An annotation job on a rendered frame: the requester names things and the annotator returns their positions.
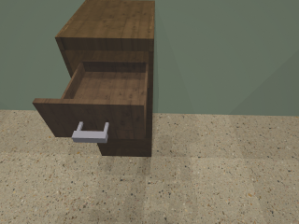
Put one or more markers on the drawer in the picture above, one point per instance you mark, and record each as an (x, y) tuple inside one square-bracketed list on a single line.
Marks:
[(98, 92)]

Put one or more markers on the handle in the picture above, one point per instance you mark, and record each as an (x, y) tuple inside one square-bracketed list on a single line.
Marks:
[(80, 136)]

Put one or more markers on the cabinet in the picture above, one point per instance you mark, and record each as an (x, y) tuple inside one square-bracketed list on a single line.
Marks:
[(113, 30)]

